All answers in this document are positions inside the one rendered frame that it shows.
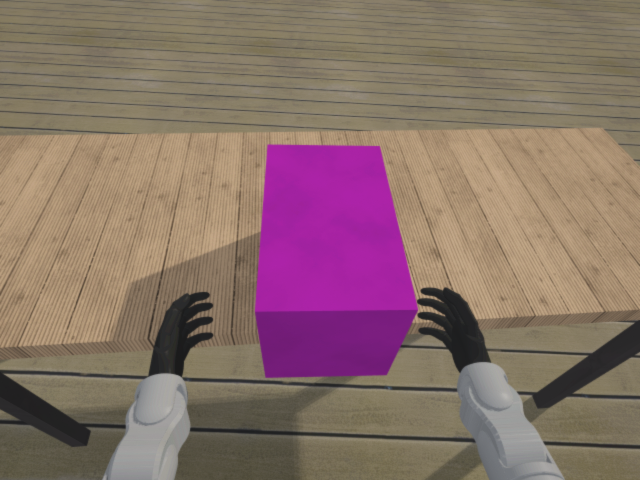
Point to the right robot hand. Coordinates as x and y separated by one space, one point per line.
462 335

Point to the left robot hand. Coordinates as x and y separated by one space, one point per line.
172 345

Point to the carton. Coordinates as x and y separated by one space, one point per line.
334 294

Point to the robot left forearm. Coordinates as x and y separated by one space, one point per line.
157 425

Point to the robot right forearm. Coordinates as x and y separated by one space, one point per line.
509 446

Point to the table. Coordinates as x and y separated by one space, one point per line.
101 233

